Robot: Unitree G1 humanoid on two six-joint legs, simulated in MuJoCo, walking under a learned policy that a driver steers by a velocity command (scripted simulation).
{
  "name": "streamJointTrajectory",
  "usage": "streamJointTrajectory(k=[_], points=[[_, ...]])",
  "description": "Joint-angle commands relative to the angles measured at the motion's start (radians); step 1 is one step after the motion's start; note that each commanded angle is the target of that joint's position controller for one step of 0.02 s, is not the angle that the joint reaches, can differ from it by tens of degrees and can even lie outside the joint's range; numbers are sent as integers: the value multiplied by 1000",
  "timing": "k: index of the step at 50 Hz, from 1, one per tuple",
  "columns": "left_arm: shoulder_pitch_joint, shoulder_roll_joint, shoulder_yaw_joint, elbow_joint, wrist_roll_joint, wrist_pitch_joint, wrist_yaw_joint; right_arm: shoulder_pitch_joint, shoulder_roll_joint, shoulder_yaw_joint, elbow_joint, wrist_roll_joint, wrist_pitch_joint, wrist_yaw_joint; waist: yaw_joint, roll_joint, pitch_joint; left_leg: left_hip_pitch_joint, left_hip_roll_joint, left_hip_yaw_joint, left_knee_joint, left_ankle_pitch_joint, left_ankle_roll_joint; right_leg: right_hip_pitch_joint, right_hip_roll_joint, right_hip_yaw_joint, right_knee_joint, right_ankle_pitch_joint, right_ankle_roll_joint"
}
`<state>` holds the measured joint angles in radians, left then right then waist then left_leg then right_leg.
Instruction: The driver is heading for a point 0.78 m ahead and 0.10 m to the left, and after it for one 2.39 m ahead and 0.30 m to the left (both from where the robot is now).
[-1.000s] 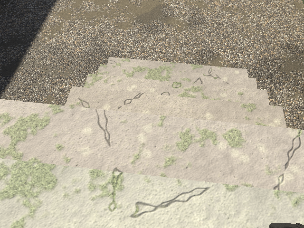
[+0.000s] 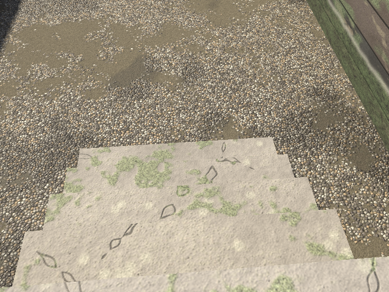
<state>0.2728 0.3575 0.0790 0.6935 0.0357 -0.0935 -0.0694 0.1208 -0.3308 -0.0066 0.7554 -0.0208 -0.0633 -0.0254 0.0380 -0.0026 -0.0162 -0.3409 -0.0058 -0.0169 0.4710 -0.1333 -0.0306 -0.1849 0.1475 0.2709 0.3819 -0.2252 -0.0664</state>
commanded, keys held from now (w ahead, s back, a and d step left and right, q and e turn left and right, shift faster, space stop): no key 0.02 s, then w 0.18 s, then w+q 0.80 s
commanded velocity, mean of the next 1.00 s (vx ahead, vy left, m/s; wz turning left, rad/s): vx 0.38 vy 0.00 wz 0.21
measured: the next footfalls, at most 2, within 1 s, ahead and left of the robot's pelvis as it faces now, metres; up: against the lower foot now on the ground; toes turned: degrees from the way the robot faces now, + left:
right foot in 0.44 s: +0.20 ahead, -0.13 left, +0.00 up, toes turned -2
left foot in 0.92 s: +0.44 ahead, +0.15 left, +0.00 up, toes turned +15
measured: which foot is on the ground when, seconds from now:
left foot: down 0.00-0.46, up 0.48-0.90, down 0.92-1.00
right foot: down 0.00-0.02, up 0.04-0.42, down 0.44-0.94, up 0.96-1.00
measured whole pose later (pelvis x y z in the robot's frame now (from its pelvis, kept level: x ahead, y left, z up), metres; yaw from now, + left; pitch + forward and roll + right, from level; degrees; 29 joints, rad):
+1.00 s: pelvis +0.36 +0.05 -0.03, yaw +17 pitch +2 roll +1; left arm 0.40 0.25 0.00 0.93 0.10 -0.10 -0.05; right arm 0.20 -0.26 -0.06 0.81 -0.05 -0.13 0.04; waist 0.00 -0.01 -0.03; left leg -0.48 -0.09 0.02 0.70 -0.28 0.09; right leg -0.16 -0.08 -0.07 1.03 -0.56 0.03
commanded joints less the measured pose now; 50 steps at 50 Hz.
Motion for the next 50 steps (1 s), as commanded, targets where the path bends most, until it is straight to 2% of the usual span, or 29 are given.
streamJointTrajectory(k=[1, 2, 3, 4, 6, 7, 11, 15, 18, 20, 22, 23, 24, 25, 26, 28, 31, 34, 36, 39, 42, 43, 44, 45, 46, 47, 48, 49, 50], points=[[-4, 86, 4, -56, 1, 7, -9, 73, -177, -50, -60, 34, -37, -13, -71, 18, -176, 349, 134, -84, -142, 523, 184, -52, -141, 125, 136, 350, -41], [87, 3, -23, -70, 26, 1, 2, 131, -248, -71, -72, 11, -52, -12, -59, 231, -303, 638, 424, -412, -128, 824, 476, -312, 0, -14, 343, -238, 73], [60, 69, -4, -59, 38, 2, 14, 169, -206, -73, -56, -36, -48, -13, -99, 91, -200, 584, 492, -449, -177, 643, 480, -453, -42, -75, 526, -473, 110], [28, 88, 2, -44, 40, 17, 27, 167, -171, -71, -46, -28, -46, -13, -95, 70, -120, 487, 426, -373, -223, 339, 384, -464, -106, -105, 622, -435, 109], [53, 82, 8, 9, 58, 33, 53, 99, -19, -19, -60, 5, -39, 11, -59, 143, -20, 343, 287, -267, -322, -139, 251, -468, -162, -129, 664, -272, 117], [30, 49, -2, 9, 67, 32, 50, 102, -15, -18, -62, 7, -38, 12, -59, 153, 13, 299, 261, -244, -362, -193, 239, -457, -165, -165, 671, -219, 123], [-67, 8, -17, 10, 39, 27, 17, 178, -84, -50, -42, -25, -46, 18, -105, 96, 25, 286, 204, -136, -395, -172, 254, -447, -174, -263, 526, -64, 124], [-141, -28, -44, -12, 42, 27, 26, 220, -98, -67, -12, -15, -46, 59, -107, 94, 45, 231, 235, -172, -379, -123, 314, -319, -187, -300, 260, -83, 91], [-140, -10, -51, -12, 32, 15, 37, 207, -94, -74, -15, -11, -39, 78, -91, 88, 46, 233, 261, -227, -325, -140, 326, -250, -188, -291, 129, -14, 42], [-138, -3, -53, -9, 9, -5, 42, 196, -91, -72, -3, -21, -31, 81, -70, 82, 37, 156, 240, -229, -261, -108, 307, -102, -171, -297, 41, 107, 5], [-52, 46, -33, 0, -3, -32, 53, 174, -57, -58, 3, -36, -35, 78, -3, 51, -14, 16, 174, -202, -127, -79, 245, 125, -200, -265, 63, 118, -55], [103, 116, -11, 20, 7, -42, 71, 192, 24, -33, -19, -39, -47, 77, 59, -103, -141, -154, 45, -111, 152, -111, 165, 378, -378, -65, 16, 125, -207], [234, 128, -9, 41, 15, -38, 83, 209, 83, -13, -40, -52, -70, 85, 91, -263, -206, -406, -69, -35, 416, -393, 103, 543, -602, 324, -131, 70, -373], [230, 67, -19, 57, 20, -39, 84, 153, 17, -35, -5, -47, -74, 83, 96, -124, -41, -499, 14, -100, 583, -362, 118, 411, -582, 266, -186, -120, -277], [157, 23, -29, 53, 9, -32, 83, 166, 13, -38, 23, -46, -69, 70, 52, -116, 11, -507, 44, -73, 663, -293, 122, 316, -531, 140, -206, -238, -207], [91, -74, -64, 45, 0, -25, 88, 175, 25, -41, 38, -63, -57, 65, -6, -96, 30, -460, 78, -69, 651, -168, 126, 219, -474, -6, -249, -103, -159], [74, -57, -53, 48, 30, -27, 108, 117, 72, -26, 43, -39, -46, 99, -20, -67, 16, -433, 95, -47, 550, -37, 91, 204, -437, -198, -266, 247, -153], [125, -30, -41, 89, 51, -27, 100, 35, 90, -14, 35, -28, -37, 129, -4, -66, 22, -434, 99, 17, 390, 104, 53, 175, -412, -339, -256, 490, -152], [172, -30, -43, 128, 56, -20, 80, -13, 83, -11, 21, -33, -29, 135, 2, -49, 30, -395, 92, 20, 289, 186, 52, 142, -418, -385, -252, 583, -151], [126, -11, -43, 153, 73, -15, 48, -18, 63, -17, 12, -40, -15, 133, -44, -80, 37, -281, 72, 18, 315, 196, 71, 55, -421, -451, -226, 573, -132], [123, 9, -43, 175, 58, -22, 54, -71, 26, -32, -16, -37, -24, 117, -44, -72, 68, -261, 53, 31, 263, 115, 110, 107, -433, -471, -192, 523, -107], [90, 29, -42, 172, 87, -25, 58, 8, 26, -34, -3, -46, -26, 112, -97, -103, 49, -187, 50, 10, 381, 128, 128, 102, -460, -464, -136, 659, -97], [32, 64, -29, 152, 82, -26, 63, 74, -9, -51, 7, -42, -34, 108, -133, -91, 27, -140, 25, 23, 386, 30, 139, 115, -456, -494, -62, 791, -78], [46, 117, -11, 156, 42, -25, 67, 64, -45, -68, 3, -21, -44, 107, -126, -44, 28, -71, -50, 128, 202, -96, 135, 141, -409, -559, 35, 806, -71], [138, 113, -17, 186, 58, -21, 65, 126, -71, -83, 23, -4, -57, 100, -112, -29, 4, 122, -117, 166, 155, -12, 158, 86, -377, -569, 200, 831, -54], [246, 39, -42, 228, 111, -21, 50, 276, -120, -113, 52, -16, -63, 64, -125, 52, -107, 445, -75, 5, 223, 227, 262, -147, -353, -536, 488, 608, 12], [362, -118, -96, 208, 148, -31, 21, 453, -165, -117, 87, -21, -52, 40, -115, 242, -380, 848, 164, -430, 149, 394, 531, -414, -196, -464, 857, -355, 124], [140, -81, -94, 133, 54, -42, -4, 611, -146, -111, 134, -34, -61, 51, -251, 132, -331, 884, 248, -725, -85, 24, 503, -676, -102, -252, 989, -418, 97], [-90, -55, -89, 85, 4, -44, 6, 549, -129, -125, 140, -27, -77, 51, -291, 82, -31, 667, 242, -653, -114, -76, 420, -839, -154, -158, 1022, -363, 72]])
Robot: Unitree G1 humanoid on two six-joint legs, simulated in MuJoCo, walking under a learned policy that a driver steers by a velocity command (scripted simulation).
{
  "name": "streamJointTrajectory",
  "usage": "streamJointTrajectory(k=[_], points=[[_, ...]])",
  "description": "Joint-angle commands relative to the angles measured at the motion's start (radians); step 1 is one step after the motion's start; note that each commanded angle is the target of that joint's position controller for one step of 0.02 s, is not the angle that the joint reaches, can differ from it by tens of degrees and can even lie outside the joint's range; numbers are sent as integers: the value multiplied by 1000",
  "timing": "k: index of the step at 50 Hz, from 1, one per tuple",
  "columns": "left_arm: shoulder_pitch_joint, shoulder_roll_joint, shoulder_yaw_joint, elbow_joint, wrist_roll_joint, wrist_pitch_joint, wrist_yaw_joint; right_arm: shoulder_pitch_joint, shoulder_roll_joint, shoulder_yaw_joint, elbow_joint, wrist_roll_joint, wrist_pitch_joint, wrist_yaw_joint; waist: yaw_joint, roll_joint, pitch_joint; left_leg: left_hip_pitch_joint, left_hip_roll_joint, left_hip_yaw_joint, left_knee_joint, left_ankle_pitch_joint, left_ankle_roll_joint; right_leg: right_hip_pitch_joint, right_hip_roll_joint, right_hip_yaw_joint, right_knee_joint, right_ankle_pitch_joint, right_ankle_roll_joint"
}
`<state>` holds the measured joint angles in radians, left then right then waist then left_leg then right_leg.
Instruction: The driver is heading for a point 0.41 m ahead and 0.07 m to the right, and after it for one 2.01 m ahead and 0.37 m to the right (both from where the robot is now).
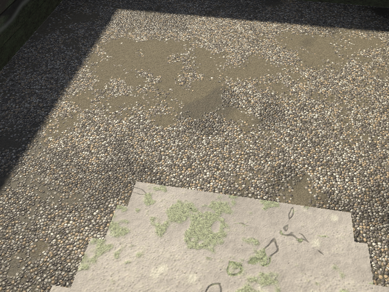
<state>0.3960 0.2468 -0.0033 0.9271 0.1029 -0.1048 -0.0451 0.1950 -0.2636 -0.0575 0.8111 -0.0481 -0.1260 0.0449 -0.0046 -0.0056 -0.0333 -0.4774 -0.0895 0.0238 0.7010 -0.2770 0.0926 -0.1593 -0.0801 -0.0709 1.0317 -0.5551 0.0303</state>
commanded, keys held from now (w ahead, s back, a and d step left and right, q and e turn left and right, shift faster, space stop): w+q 0.02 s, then w+e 0.34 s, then e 0.54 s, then no key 0.10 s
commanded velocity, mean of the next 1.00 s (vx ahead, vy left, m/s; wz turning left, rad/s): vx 0.29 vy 0.00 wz -0.29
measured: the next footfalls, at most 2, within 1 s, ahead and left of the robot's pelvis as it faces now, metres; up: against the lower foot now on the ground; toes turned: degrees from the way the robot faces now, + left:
right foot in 0.48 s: +0.36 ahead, -0.15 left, -0.18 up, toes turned -10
left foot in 0.82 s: +0.42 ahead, +0.07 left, -0.18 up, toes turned -19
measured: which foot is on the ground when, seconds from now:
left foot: down 0.00-0.48, up 0.50-0.80, down 0.82-1.00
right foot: up 0.00-0.46, down 0.48-0.88, up 0.90-1.00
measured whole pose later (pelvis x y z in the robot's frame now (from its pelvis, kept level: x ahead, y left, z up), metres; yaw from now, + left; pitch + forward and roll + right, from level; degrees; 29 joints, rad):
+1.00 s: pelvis +0.38 -0.02 -0.18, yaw -22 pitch +6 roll +1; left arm 0.25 0.28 0.03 0.73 0.05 -0.05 0.01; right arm 0.31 -0.27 -0.03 0.75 -0.05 -0.05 0.00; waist -0.07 -0.02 -0.11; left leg -0.44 -0.01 0.07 0.81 -0.47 0.07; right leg -0.76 0.10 0.15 1.40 -0.58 0.09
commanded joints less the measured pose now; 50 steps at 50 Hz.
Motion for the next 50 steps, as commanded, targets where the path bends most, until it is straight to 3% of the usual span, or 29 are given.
streamJointTrajectory(k=[1, 4, 5, 6, 9, 10, 13, 15, 16, 17, 18, 21, 23, 24, 25, 26, 28, 30, 31, 33, 35, 39, 41, 42, 44, 45, 46, 47, 50], points=[[-249, 106, 3, -158, -55, -28, 9, 378, -122, -48, 78, 11, -16, -14, -187, 44, 10, 604, 313, -652, -321, 32, 285, -806, 38, 204, 380, 20, -24], [-84, 39, -20, -102, -6, 21, 30, 129, 23, 24, 45, -6, 1, 8, 27, 11, 61, 0, 279, -458, -355, 50, 266, -511, -38, 194, 237, 141, -45], [-18, 158, 58, -107, -84, 69, 53, 165, -143, -33, 45, 66, 54, -21, 79, -16, 40, 46, 269, -416, -383, 396, 221, -361, -27, 121, 74, 161, -22], [-5, 100, 41, -84, -81, 100, 54, 213, -187, -45, 74, 62, 68, -34, 63, 29, 35, -3, 266, -340, -365, 608, 217, -307, -11, 70, 100, 207, -17], [-131, 97, 81, -111, -95, 120, 46, 270, -121, -29, 107, 57, 50, -44, 20, 21, 94, 83, 267, -324, -325, 311, 181, -483, -30, 159, 74, 592, -60], [-208, -100, -41, -154, 83, 57, -5, 298, 136, 74, 112, -72, -19, -47, -65, 35, 99, 189, 258, -260, -267, 104, 142, -699, -124, 248, -80, 773, -58], [-222, -37, -10, -127, 11, 31, -33, 403, 15, 64, 145, -66, 6, -48, -106, 81, 59, -41, 128, -118, -144, -86, 127, -377, -16, 76, -335, 1177, -59], [-236, 28, 4, -154, 15, 40, -38, 364, -14, 77, 124, -47, 14, -22, -66, 84, 90, -184, 161, -165, -144, -126, 145, -241, 16, 51, -279, 1035, -46], [-281, 75, 51, -164, -121, 74, -11, 321, -134, 15, 105, 84, 30, -57, -46, 0, 52, -73, 235, -216, -52, -104, 108, -227, 81, 92, -292, 1043, -59], [-313, 68, 47, -167, -131, 91, 5, 356, -136, 21, 116, 79, 43, -75, -78, 2, 97, 12, 239, -214, 2, -66, 96, -313, 82, 107, -316, 977, -60], [-328, 29, -3, -182, 41, 56, -11, 460, 13, 93, 158, -37, 8, -48, -123, 97, 201, 178, 254, -253, 11, -135, 120, -529, -43, 142, -510, 824, -54], [-287, 5, -2, -130, 2, 31, -16, 452, -3, 87, 147, -20, 28, -49, -139, 17, 179, 159, 226, -217, 178, 21, 93, -288, -25, 47, -678, 929, -44], [104, 36, 33, 2, -25, 17, -15, 392, -90, 79, 132, -32, 44, -10, 46, -56, 96, -68, 136, -53, 453, 235, 42, 256, 106, -135, -615, 1001, -31], [365, 128, 74, 88, -25, 28, -13, 297, -96, 83, 139, -7, 53, 28, 209, -182, 97, -114, 100, -73, 846, 131, -31, 379, -13, 13, -907, 1118, -135], [497, 247, 101, 102, -25, 44, 0, 457, 52, 103, 131, -30, 59, 75, 132, -365, -255, -365, 13, 22, 1311, -576, -144, 886, -245, 220, -468, 1879, -407], [417, 268, 118, 62, -20, 53, -16, 371, -11, 91, 50, -6, 54, 86, 139, -164, -398, -567, 40, -42, 1459, -653, -192, 1027, -358, 399, -356, 2049, -527], [109, 201, 99, -85, -5, 39, 2, 132, -97, 68, -124, 31, 39, 37, 111, 36, -206, -766, 133, -121, 1325, -489, -184, 627, -394, 442, -434, 1505, -476], [-193, 28, 24, -148, -24, 3, 13, 154, -25, 77, -85, -17, 38, -35, -67, 78, 75, -381, 253, -198, 706, -87, -140, -171, -257, 298, -673, 1025, -365], [-176, 35, 20, -156, -18, -8, 18, 181, -12, 76, -49, -40, 45, -42, -92, -32, 138, -190, 223, -107, 655, 34, -123, -417, -142, 224, -669, 1060, -371], [-37, 102, 41, -135, -28, -28, 29, 239, -2, 64, -11, -41, 64, -23, -62, -73, 69, -67, 170, -10, 398, 311, -132, -455, -66, 206, -609, 1055, -375], [-83, 176, 59, -169, 10, -26, 22, 266, 34, 79, -16, -36, 77, 2, -92, -56, -16, 112, 128, 29, 474, 399, -148, -540, -31, 206, -501, 1053, -331], [-84, 155, 57, -220, -26, -21, 14, 214, -74, 31, -93, -46, 79, -50, -62, -74, -36, 25, 107, -34, 451, 31, -178, -361, -125, 422, -330, 1019, -337], [-79, 175, 74, -236, -22, -15, 23, 141, -81, 30, -136, -26, 83, -68, -6, -52, -81, -92, 97, -82, 325, -85, -163, -186, -184, 573, -222, 1072, -356], [-7, 175, 82, -199, -67, -3, 24, 30, -74, 33, -176, 19, 84, -69, 34, -18, -71, -105, 61, -28, 54, -50, -134, -134, -127, 562, -262, 992, -365], [49, 78, 49, -232, -82, 9, 20, 62, -175, 8, -169, 50, 77, -94, 42, 85, -262, 351, 250, -243, -5, 742, 169, -393, 18, 433, -145, 585, -200], [-60, -3, 18, -283, -63, 5, 17, 201, -222, -21, -151, 22, 60, -103, -73, 169, -244, 617, 419, -480, -113, 1003, 390, -746, 198, 243, 99, 23, -56], [-143, 51, 38, -298, -66, 5, 39, 348, -215, -22, -114, -26, 47, -77, -162, 142, -174, 646, 579, -717, -131, 1172, 479, -970, 208, 252, 355, -254, 46], [-138, 69, 41, -282, -89, 22, 51, 348, -218, -30, -77, -48, 45, -58, -139, 32, -87, 623, 566, -662, -106, 1185, 420, -1071, 177, 318, 444, -188, 78], [-94, 97, 30, -242, -18, 65, 67, 80, -77, 8, -115, 19, 71, -19, -4, 75, -104, 271, 373, -322, -120, 992, 227, -859, 133, 220, 535, 84, 104]])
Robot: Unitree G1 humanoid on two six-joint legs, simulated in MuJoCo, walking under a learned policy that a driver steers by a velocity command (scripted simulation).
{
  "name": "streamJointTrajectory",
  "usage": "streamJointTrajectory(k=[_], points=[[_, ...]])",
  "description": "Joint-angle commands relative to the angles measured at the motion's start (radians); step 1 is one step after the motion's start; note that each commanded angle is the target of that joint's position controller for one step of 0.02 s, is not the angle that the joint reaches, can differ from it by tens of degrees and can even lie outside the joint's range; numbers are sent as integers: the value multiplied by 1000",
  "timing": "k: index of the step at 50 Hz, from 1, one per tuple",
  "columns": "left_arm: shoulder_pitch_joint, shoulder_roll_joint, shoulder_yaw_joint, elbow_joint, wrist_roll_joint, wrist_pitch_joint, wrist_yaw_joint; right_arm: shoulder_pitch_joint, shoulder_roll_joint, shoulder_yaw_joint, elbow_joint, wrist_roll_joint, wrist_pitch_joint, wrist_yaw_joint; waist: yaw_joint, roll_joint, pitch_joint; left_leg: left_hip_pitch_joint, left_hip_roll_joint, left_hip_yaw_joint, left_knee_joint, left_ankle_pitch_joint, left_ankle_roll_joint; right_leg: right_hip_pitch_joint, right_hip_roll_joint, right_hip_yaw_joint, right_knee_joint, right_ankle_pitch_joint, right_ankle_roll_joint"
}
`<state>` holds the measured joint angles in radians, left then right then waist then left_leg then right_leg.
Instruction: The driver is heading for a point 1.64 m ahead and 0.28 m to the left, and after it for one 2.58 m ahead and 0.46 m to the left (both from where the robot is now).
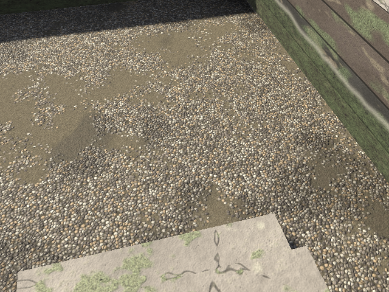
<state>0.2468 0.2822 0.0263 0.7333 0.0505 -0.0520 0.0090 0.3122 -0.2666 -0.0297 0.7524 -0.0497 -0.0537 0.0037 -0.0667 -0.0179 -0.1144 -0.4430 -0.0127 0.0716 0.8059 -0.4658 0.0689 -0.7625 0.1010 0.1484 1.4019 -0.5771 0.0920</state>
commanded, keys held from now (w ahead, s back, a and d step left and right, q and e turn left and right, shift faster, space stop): no key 0.04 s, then q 0.74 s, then no key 0.02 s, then e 0.20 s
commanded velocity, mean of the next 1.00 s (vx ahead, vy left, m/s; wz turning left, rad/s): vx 0.01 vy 0.00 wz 0.26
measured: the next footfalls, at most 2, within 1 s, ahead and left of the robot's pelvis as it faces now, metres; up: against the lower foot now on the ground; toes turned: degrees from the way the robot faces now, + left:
right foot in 0.20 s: +0.04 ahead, -0.13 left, +0.00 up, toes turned -2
left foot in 0.54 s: -0.04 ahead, +0.11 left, +0.00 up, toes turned +15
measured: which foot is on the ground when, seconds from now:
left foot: down 0.00-0.26, up 0.28-0.52, down 0.54-1.00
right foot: up 0.00-0.18, down 0.20-0.56, up 0.58-0.98, down 1.00-1.00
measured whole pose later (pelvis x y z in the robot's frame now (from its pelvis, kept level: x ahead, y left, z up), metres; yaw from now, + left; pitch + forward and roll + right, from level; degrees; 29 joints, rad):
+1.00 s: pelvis -0.06 +0.04 +0.01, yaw +20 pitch +4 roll +0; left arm 0.31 0.21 0.00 0.86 0.04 -0.02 -0.08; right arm 0.31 -0.18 0.01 0.89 0.04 -0.07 0.08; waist 0.00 -0.04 -0.05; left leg -0.42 -0.13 -0.03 0.70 -0.35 0.09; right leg -0.56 -0.09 0.03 0.96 -0.19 0.17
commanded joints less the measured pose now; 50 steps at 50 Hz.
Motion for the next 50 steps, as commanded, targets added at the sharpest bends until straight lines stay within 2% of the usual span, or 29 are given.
streamJointTrajectory(k=[1, 3, 5, 6, 7, 8, 9, 10, 11, 12, 13, 16, 17, 19, 21, 24, 27, 28, 29, 30, 31, 33, 34, 36, 38, 41, 45, 48, 50], points=[[97, 52, -6, -35, 45, 13, -5, -72, -83, -23, -69, 11, 4, 28, 86, 83, -37, 106, 258, -306, -258, 1127, 244, -135, -48, -45, 222, 185, 43], [144, 32, -10, 6, 18, 14, -54, -120, -58, 0, -53, -3, 4, 43, 123, 26, -4, -53, 189, -189, -271, 996, 190, 13, -76, -63, 172, 325, 41], [198, -17, -26, 37, 8, 11, -120, -264, -26, 46, -45, 39, -17, 75, 217, 38, 0, -223, 87, -48, -271, 783, 38, 314, -165, -137, -185, 338, 85], [169, -33, -32, 43, -5, 11, -147, -265, -53, 49, -18, 54, -28, 86, 198, 93, 18, -250, 71, -39, -288, 664, -16, 431, -158, -169, -299, 253, 110], [-29, -54, -34, -8, -62, 91, -55, 32, -109, -9, 56, 102, 23, 10, 50, 136, 37, 81, 132, -89, -335, 842, 74, 309, -63, -283, -574, 149, -11], [-84, -53, -39, -26, -84, 117, -17, 106, -143, -14, 83, 72, 56, -24, 6, 197, 64, 180, 134, -140, -265, 966, 101, 316, -72, -233, -651, 130, -35], [22, 45, -27, 17, -29, 68, -61, -68, -193, -25, 39, 34, 1, 62, 81, 102, 74, 95, 205, -215, -248, 701, 97, 382, -134, -196, -735, 361, 9], [37, 65, -11, 29, -11, 52, -54, -91, -171, -27, 18, 33, -10, 103, 91, 113, 18, 57, 209, -257, -236, 641, 118, 492, -146, -170, -779, 497, -17], [28, 140, 19, 9, -9, 40, -34, -60, -111, -19, 3, 45, -11, 103, 72, 60, -39, 39, 175, -288, -210, 488, 89, 568, -181, -116, -798, 688, -84], [-53, 228, 46, -32, -14, 36, -21, 103, -84, -25, 11, 45, -13, 70, -20, -67, -93, -32, 83, -195, -210, 200, 42, 668, -256, -66, -824, 775, -279], [-31, 207, 58, -40, 10, 30, -19, -3, -127, -35, -8, 29, -7, 46, 58, -110, -28, -113, -29, -43, -137, -26, -16, 595, -308, 16, -934, 596, -380], [170, 104, 63, 6, -12, 0, 36, -110, -52, -22, -33, -17, -1, -45, 177, -187, 7, -283, -18, -107, 351, -216, -66, 646, -561, 302, -1065, 667, -546], [198, 84, 58, 28, 5, -13, 54, -107, -25, -4, -36, -19, 3, -53, 168, -107, 35, -348, 14, -180, 506, -213, -79, 620, -590, 288, -1088, 702, -528], [59, 22, 48, 12, -9, -12, 62, -66, 5, 16, -29, -32, 22, -38, 87, 6, 33, -297, 52, -145, 473, -85, -106, 531, -476, 76, -1084, 644, -401], [-45, 52, 62, -31, -13, -12, 73, -34, 44, 33, -30, -39, 33, 12, 65, -24, 20, -118, 56, -21, 269, 58, -126, 418, -342, -134, -1074, 505, -297], [-57, 124, 92, -48, 12, -24, 87, -26, 5, 16, -40, -15, 38, 57, 67, -70, 43, 34, 37, 22, 131, 83, -101, 313, -368, -163, -1056, 346, -254], [-62, 131, 101, -23, 14, -38, 68, 115, -69, -38, 13, 10, 27, 27, 30, -31, 12, 276, -13, 15, -224, 298, -76, 282, -428, -150, -850, 301, -227], [-32, 41, 77, -21, 24, -51, 55, 194, -136, -75, 39, -1, 8, 5, 6, 84, -9, 460, 30, -94, -292, 567, -8, 129, -348, -238, -627, 160, -154], [7, -53, 54, -133, -6, -58, 61, 272, -331, -118, -7, -17, -13, -19, 39, 300, -111, 680, 378, -605, -367, 1094, 277, -152, -137, -285, -304, -212, -56], [-129, -15, 57, -172, -56, -57, 71, 313, -281, -109, -10, -86, -24, 14, -87, 66, -14, 653, 431, -702, -436, 961, 300, -311, -29, 15, -278, -158, -23], [-167, 10, 57, -159, -59, -41, 73, 215, -205, -92, -8, -63, -26, 39, -64, 104, 72, 535, 419, -659, -450, 794, 316, -360, -58, 66, -212, -61, -14], [-48, 121, 85, -85, -3, -24, 80, -14, -126, -67, -37, 37, -5, 73, 88, 94, 65, 246, 322, -472, -416, 684, 261, -214, -111, -10, -28, 116, -24], [39, 92, 70, -58, 28, -16, 55, -59, -114, -61, -42, 24, -4, 83, 141, 86, 60, 43, 247, -385, -399, 655, 221, -57, -109, -49, 56, 235, -27], [65, 26, 41, -59, 28, -1, 16, -82, -77, -39, -30, -19, -8, 70, 161, 49, 49, -79, 170, -347, -388, 581, 184, -5, -89, -92, 147, 346, -19], [36, 20, 27, -75, -2, 9, 20, 2, -61, -36, 0, -7, -21, 45, 108, 78, 36, 11, 170, -393, -393, 462, 210, -86, -99, -78, 165, 327, 0], [15, 26, 7, -67, 8, 29, 30, 110, -46, -27, 41, 10, -35, 36, 39, 92, 39, 193, 192, -454, -369, 380, 229, -237, -109, -48, 176, 314, 34], [78, -8, -7, 31, 21, 39, -41, 50, 33, 37, 67, 65, -33, 81, 76, 75, 62, 118, 152, -401, -325, 288, 142, -91, -188, -43, -116, 407, 55], [68, -13, -6, 83, -11, 22, -106, -79, -53, 50, 56, 95, -42, 110, 109, 133, 87, -113, 86, -345, -372, 74, -12, 327, -193, -156, -466, 346, 98], [68, 5, -5, 106, -41, 6, -118, -108, -97, 37, 72, 103, -40, 129, 116, 118, 82, -64, 126, -400, -369, 244, -52, 440, -186, -162, -632, 430, 89]])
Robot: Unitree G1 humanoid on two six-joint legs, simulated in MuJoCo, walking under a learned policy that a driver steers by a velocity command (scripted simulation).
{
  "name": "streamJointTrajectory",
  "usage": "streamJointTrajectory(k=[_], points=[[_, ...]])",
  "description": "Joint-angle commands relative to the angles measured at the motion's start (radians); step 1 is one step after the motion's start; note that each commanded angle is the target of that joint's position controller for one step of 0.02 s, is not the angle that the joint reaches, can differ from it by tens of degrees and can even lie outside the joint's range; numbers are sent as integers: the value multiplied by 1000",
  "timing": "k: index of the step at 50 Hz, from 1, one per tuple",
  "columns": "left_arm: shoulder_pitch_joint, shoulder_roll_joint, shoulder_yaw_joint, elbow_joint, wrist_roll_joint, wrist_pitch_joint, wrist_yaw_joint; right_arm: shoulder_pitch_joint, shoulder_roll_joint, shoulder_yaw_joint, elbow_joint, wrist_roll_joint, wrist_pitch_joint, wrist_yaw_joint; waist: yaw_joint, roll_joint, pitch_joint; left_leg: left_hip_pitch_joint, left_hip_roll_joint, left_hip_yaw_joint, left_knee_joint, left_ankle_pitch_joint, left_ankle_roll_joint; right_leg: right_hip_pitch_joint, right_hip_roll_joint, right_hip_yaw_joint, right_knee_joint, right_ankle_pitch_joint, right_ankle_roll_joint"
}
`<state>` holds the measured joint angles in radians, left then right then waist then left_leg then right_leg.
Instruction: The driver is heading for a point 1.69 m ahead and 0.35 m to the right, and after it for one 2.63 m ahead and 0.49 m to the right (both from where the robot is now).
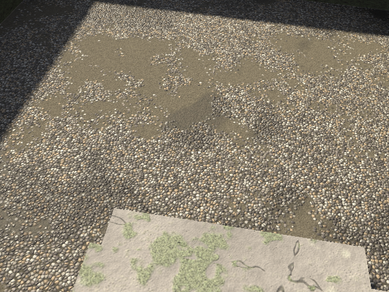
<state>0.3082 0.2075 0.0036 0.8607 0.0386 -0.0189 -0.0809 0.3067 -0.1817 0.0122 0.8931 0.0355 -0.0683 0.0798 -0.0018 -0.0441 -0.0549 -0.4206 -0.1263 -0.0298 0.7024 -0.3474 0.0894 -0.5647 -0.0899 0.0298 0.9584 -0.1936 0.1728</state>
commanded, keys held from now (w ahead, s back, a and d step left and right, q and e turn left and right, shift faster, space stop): e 0.60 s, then q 0.40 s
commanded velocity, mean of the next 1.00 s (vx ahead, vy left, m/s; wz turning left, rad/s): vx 0.00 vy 0.00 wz -0.23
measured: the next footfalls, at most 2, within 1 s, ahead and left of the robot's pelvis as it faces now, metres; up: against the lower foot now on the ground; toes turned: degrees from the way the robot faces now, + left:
right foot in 0.34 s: +0.05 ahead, -0.18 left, +0.00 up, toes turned -14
left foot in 0.86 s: +0.07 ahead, +0.05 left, +0.01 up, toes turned -18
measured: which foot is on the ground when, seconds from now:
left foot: down 0.00-0.34, up 0.36-0.84, down 0.86-0.90, up 0.92-1.00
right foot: down 0.00-0.10, up 0.12-0.32, down 0.34-1.00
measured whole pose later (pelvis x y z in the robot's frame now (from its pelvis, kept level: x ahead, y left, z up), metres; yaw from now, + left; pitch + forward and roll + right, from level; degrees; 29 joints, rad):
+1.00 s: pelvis +0.00 -0.10 +0.01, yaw -15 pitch +2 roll +1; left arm 0.15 0.26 0.01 0.74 0.00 -0.08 -0.03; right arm 0.35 -0.21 -0.01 0.90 -0.06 -0.05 -0.02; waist -0.02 -0.03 -0.05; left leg -0.45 0.05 -0.04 0.92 -0.43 -0.10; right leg -0.40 0.08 -0.02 0.65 -0.30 -0.13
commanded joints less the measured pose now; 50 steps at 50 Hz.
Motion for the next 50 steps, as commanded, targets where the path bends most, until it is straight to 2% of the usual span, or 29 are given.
streamJointTrajectory(k=[1, 2, 4, 5, 7, 9, 11, 13, 15, 16, 17, 18, 19, 20, 21, 22, 23, 26, 30, 33, 36, 38, 41, 42, 43, 44, 45, 47, 50], points=[[29, 90, 18, -12, -36, -35, -21, -119, -170, -6, -67, 21, -24, 71, 61, 140, -12, -1, 252, -307, -227, 264, -72, 254, 1, -20, -270, 103, -18], [-6, 131, 24, -16, -37, -36, -6, -25, -169, -25, -63, 11, -14, 62, -23, 91, -46, 95, 240, -293, -240, 245, -53, 234, 36, -3, -294, 27, -72], [-125, 151, 35, -85, -1, -33, 62, -5, -268, -76, -97, -18, -4, -9, -92, 110, -42, 251, 287, -313, -255, 76, 102, 63, 59, -8, -300, -93, -145], [-149, 99, 23, -98, -2, -39, 94, -5, -264, -87, -122, -44, -5, -48, -111, 82, -10, 287, 347, -333, -271, 92, 188, -37, 62, 18, -286, -82, -165], [-87, 45, 6, -81, -10, -53, 129, 49, -245, -98, -114, -54, -6, -87, -111, 136, 43, 290, 456, -416, -297, 204, 312, -107, 47, 7, -200, -40, -167], [-26, 42, 2, -57, 30, -62, 136, 46, -220, -102, -138, -67, -7, -123, -103, 143, 32, 262, 492, -373, -293, 357, 336, -111, 60, -53, -60, -201, -165], [-45, 18, -12, -64, 46, -50, 119, -24, -207, -105, -170, -90, -15, -151, -92, 120, 36, 222, 463, -261, -305, 343, 250, -69, 43, -84, -67, -257, -147], [-25, -5, -17, -64, 40, -32, 89, -138, -229, -119, -202, -96, -22, -155, -52, 109, 40, 85, 411, -146, -297, 242, 171, 87, 65, -128, -130, -119, -145], [33, 23, 1, -60, 28, -30, 63, -205, -261, -135, -213, -104, -27, -149, 5, 108, 37, -47, 380, -70, -247, 84, 127, 262, 103, -160, -213, -5, -174], [99, 60, 22, -41, 26, -37, 59, -238, -252, -135, -218, -109, -29, -143, 40, 84, 18, -123, 345, -23, -160, -25, 99, 391, 127, -152, -289, 62, -190], [184, 116, 49, -24, 42, -53, 62, -245, -186, -119, -223, -117, -36, -136, 83, 1, -13, -221, 265, 51, 44, -110, 41, 530, 101, -62, -388, 162, -234], [283, 300, 89, -48, 57, -80, 85, -207, -78, -94, -288, -101, -38, -132, 60, -203, -105, -415, 96, 107, 436, -386, -71, 699, -196, 425, -506, 660, -478], [360, 332, 98, -78, 73, -86, 60, -169, -78, -90, -312, -49, -41, -152, 107, -38, -157, -497, 6, -182, 486, -408, -110, 786, -323, 612, -557, 832, -552], [244, 273, 101, -97, 70, -73, 35, -207, -129, -104, -330, -26, -27, -164, 98, -66, -52, -635, 8, -225, 573, -323, -148, 713, -320, 616, -586, 572, -547], [122, 226, 93, -121, 15, -55, 23, -203, -199, -122, -301, -55, -15, -174, 55, -56, -44, -649, 43, -184, 692, -227, -147, 618, -256, 532, -568, 399, -502], [8, 181, 77, -138, -26, -41, 13, -122, -210, -119, -258, -97, -6, -174, -21, 0, -49, -576, 101, -133, 758, -141, -150, 448, -193, 425, -557, 274, -456], [-59, 153, 70, -165, -35, -34, 6, -43, -206, -112, -221, -117, 0, -160, -70, 2, -29, -459, 143, -109, 783, -69, -151, 235, -143, 356, -567, 228, -449], [-52, 107, 49, -150, 10, -45, 32, -2, -118, -70, -213, -111, 24, -117, -64, 12, -38, -406, 142, -52, 891, 99, -170, 87, -32, 292, -577, 65, -441], [54, 127, 47, -119, -4, -72, 48, -41, -148, -56, -230, -104, 36, -124, 4, -20, -38, -502, 154, -49, 895, 88, -220, 214, -31, 365, -553, -27, -452], [99, 82, 24, -103, -23, -67, 31, -30, -136, -43, -188, -98, 44, -122, 38, -18, -39, -596, 168, -101, 851, 109, -249, 336, -78, 404, -494, 25, -459], [14, 45, -18, -100, -49, -67, -8, 55, -128, -44, -98, -94, 43, -74, -12, -19, -19, -448, 199, -123, 688, 150, -272, 233, -46, 371, -488, -18, -393], [-91, 62, -36, -112, -66, -77, -25, 79, -113, -44, -57, -90, 36, -30, -57, -28, -5, -231, 240, -73, 425, 141, -293, 119, -8, 312, -521, -146, -299], [-166, 146, -16, -107, -52, -79, -38, 147, -114, -48, -3, -81, 16, 16, -78, -58, 0, 94, 203, 18, 337, 128, -283, -13, -5, 283, -526, -47, -222], [-151, 140, -12, -111, -83, -75, -43, 59, -134, -52, -31, -50, 14, 9, -38, -48, 21, 0, 216, -17, 140, 73, -282, 132, -59, 348, -543, 12, -235], [-131, 162, -7, -104, -103, -70, -41, 37, -135, -50, -47, -42, 16, -9, -22, -56, -8, -12, 226, -24, 69, 131, -268, 247, -89, 407, -527, 79, -264], [-74, 206, 17, -104, -102, -61, -25, -1, -146, -50, -66, -46, 15, -34, 22, -25, -32, -54, 209, -33, 57, 140, -230, 348, -107, 442, -528, 79, -310], [-9, 245, 42, -108, -85, -54, 3, -53, -151, -51, -89, -62, 14, -63, 72, -19, -47, -129, 196, -40, 66, 103, -200, 447, -139, 474, -541, 50, -379], [28, 227, 55, -120, -56, -52, 46, -65, -99, -35, -94, -83, 7, -106, 96, -40, -23, -264, 200, -48, 137, 50, -188, 508, -217, 527, -575, 1, -533], [23, 201, 69, -146, -12, -69, 107, -44, -95, -25, -87, -116, -12, -129, 106, -14, 15, -333, 198, -10, 368, -195, -172, 427, -254, 435, -601, 57, -594]])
